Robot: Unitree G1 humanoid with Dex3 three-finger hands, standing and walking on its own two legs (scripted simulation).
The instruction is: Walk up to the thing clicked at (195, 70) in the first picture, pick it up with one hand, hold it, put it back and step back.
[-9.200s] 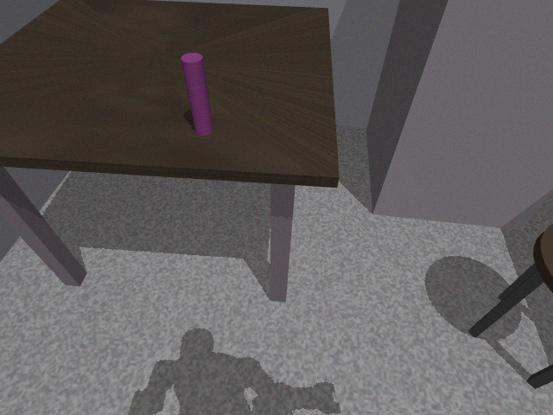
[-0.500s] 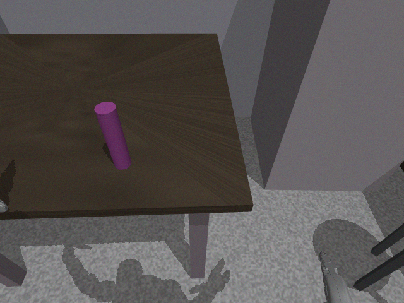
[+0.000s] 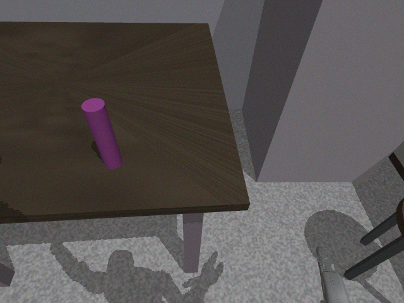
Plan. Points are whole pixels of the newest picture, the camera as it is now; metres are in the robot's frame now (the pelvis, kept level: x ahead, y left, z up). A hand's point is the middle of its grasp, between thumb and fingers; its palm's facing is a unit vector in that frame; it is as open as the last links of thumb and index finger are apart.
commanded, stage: go down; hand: left
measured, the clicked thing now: (104, 136) +0.47 +0.20 +0.07
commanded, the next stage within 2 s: approach in 1.36 s
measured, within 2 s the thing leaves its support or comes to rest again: neither
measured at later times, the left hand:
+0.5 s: hand out of the picture +0.36 +0.39 +0.16, palm faces +0.17 -0.99 +0.02, open 17.5 cm
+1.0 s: hand out of the picture +0.36 +0.39 +0.15, palm faces +0.17 -0.98 +0.02, open 17.4 cm
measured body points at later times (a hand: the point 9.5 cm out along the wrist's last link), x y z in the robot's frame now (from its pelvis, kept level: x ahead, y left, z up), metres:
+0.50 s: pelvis +0.01 +0.00 +0.00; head +0.04 +0.02 +0.44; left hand +0.34 +0.44 +0.16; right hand +0.16 -0.26 -0.07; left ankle -0.01 +0.12 -0.74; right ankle +0.01 -0.14 -0.73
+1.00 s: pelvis +0.01 +0.01 -0.01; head +0.04 +0.03 +0.44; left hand +0.34 +0.45 +0.15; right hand +0.17 -0.25 -0.07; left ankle -0.01 +0.12 -0.73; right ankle +0.01 -0.14 -0.73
